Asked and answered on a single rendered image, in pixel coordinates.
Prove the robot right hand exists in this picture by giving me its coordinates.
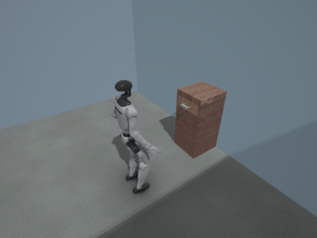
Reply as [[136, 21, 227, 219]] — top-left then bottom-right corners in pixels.
[[149, 146, 161, 159]]

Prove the robot right thigh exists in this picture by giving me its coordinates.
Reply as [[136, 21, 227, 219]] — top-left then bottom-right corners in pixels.
[[129, 140, 150, 169]]

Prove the right robot forearm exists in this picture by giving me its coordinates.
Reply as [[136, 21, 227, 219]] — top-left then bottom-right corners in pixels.
[[133, 131, 153, 151]]

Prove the right robot upper arm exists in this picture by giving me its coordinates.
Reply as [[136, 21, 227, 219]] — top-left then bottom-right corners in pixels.
[[126, 106, 138, 138]]

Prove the humanoid robot head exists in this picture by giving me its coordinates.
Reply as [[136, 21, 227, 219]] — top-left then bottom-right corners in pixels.
[[115, 80, 133, 107]]

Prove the handle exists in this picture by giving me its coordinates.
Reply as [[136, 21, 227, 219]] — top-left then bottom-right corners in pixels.
[[180, 103, 190, 110]]

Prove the left robot upper arm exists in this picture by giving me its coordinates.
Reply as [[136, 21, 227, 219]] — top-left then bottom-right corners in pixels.
[[110, 96, 121, 118]]

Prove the drawer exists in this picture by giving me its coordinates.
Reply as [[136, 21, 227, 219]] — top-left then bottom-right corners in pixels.
[[177, 95, 199, 116]]

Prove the cabinet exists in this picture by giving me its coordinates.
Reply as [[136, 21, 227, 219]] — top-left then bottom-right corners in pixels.
[[174, 81, 227, 159]]

